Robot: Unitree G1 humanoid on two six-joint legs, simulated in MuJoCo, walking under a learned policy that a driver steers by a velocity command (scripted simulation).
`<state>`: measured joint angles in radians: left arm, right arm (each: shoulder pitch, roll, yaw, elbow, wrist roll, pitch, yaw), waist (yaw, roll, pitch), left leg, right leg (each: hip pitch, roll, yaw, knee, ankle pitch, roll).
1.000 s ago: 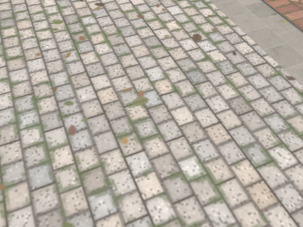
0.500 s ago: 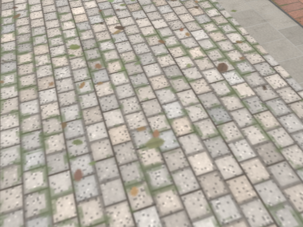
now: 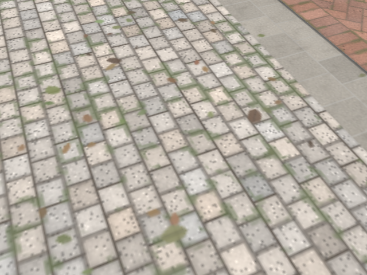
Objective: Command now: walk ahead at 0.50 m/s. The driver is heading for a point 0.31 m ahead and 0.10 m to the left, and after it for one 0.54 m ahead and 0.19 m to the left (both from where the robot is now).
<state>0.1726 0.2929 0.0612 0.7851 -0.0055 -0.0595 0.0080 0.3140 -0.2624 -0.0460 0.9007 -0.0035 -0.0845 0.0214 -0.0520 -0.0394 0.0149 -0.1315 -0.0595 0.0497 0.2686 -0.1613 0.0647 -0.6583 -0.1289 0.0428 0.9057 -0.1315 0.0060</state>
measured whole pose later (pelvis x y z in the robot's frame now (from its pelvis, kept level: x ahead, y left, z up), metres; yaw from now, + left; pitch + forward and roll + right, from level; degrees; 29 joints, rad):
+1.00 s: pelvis +0.29 -0.02 -0.01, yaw +27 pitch +3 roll -2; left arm 0.03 0.31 0.08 0.84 0.00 0.01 0.03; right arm 0.16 -0.31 -0.09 0.68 0.01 0.03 -0.03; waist -0.02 -0.01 0.06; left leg -0.34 -0.06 -0.09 0.45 -0.15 0.05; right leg -0.49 0.00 0.07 0.86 -0.37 0.08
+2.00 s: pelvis +0.29 -0.01 -0.01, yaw +54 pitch +0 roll +1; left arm 0.16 0.29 0.06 0.83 0.01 0.01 0.01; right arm 0.13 -0.25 -0.03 0.71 -0.01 0.01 0.00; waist 0.01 -0.01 0.03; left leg -0.25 -0.07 -0.05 0.51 -0.26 0.04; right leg -0.24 -0.04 0.02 0.50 -0.26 0.04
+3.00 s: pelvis +0.34 +0.09 +0.00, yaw +54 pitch +0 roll +0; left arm 0.16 0.30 0.05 0.91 -0.02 -0.08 -0.02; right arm 0.39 -0.22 -0.03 1.05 0.00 -0.09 0.01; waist -0.04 -0.04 0.01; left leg -0.02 -0.03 0.02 0.28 -0.26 0.05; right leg -0.55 -0.07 -0.01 1.01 -0.25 -0.03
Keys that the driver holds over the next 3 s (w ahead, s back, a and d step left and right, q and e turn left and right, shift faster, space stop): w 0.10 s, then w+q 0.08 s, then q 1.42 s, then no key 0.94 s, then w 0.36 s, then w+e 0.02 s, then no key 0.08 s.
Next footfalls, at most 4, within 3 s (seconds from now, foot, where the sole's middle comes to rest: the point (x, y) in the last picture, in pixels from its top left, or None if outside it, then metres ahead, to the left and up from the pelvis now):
0.24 right None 0.32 -0.16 -0.79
0.72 left None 0.33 0.09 -0.79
1.16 right None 0.42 -0.12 -0.79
1.56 left None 0.24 0.09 -0.79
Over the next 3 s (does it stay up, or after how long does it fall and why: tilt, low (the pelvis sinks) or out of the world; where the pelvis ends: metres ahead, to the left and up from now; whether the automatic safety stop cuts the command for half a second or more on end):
stays up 0.34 0.09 0.00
